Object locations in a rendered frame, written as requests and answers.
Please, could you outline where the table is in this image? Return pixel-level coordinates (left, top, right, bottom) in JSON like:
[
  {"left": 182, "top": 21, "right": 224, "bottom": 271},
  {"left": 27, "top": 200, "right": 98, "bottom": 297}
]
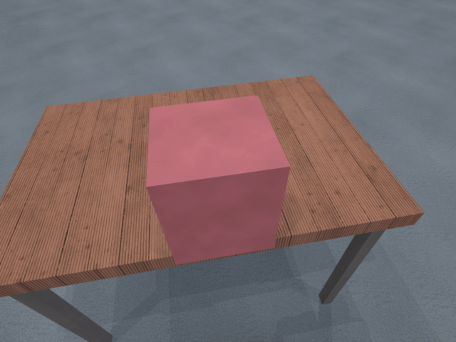
[{"left": 0, "top": 76, "right": 424, "bottom": 342}]

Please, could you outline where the carton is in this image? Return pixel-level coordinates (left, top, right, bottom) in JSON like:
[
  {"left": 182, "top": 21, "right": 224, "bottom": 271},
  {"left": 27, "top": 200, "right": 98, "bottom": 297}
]
[{"left": 146, "top": 95, "right": 290, "bottom": 264}]

